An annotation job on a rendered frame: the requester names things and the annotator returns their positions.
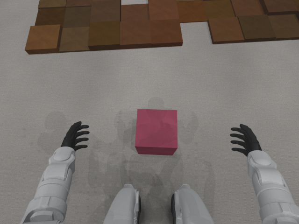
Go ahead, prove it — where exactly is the robot right forearm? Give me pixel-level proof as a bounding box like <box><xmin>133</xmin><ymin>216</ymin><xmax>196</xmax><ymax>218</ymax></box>
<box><xmin>247</xmin><ymin>150</ymin><xmax>299</xmax><ymax>224</ymax></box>

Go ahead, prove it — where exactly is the left robot thigh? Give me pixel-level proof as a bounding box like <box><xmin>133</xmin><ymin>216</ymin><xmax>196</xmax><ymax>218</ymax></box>
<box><xmin>103</xmin><ymin>188</ymin><xmax>139</xmax><ymax>224</ymax></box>

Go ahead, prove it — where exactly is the carton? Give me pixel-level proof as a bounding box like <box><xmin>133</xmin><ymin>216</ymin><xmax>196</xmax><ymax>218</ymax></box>
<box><xmin>135</xmin><ymin>109</ymin><xmax>178</xmax><ymax>155</ymax></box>

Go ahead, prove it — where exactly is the robot thigh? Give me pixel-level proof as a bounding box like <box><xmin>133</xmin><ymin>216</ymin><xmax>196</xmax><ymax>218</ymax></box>
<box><xmin>103</xmin><ymin>188</ymin><xmax>139</xmax><ymax>224</ymax></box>
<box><xmin>174</xmin><ymin>189</ymin><xmax>215</xmax><ymax>224</ymax></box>

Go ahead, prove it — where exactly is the right robot thigh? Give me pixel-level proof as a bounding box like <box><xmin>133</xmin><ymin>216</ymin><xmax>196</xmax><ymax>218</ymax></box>
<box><xmin>174</xmin><ymin>189</ymin><xmax>215</xmax><ymax>224</ymax></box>

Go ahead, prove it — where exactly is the robot left forearm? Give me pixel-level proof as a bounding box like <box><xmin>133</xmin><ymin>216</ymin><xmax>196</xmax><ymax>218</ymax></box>
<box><xmin>20</xmin><ymin>147</ymin><xmax>75</xmax><ymax>224</ymax></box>

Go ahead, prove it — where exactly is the right robot hand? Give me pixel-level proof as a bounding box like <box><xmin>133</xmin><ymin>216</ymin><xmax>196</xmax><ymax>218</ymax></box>
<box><xmin>230</xmin><ymin>124</ymin><xmax>262</xmax><ymax>156</ymax></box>

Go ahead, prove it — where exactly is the left robot hand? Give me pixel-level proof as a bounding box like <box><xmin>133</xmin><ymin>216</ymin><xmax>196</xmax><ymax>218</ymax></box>
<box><xmin>61</xmin><ymin>121</ymin><xmax>90</xmax><ymax>152</ymax></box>

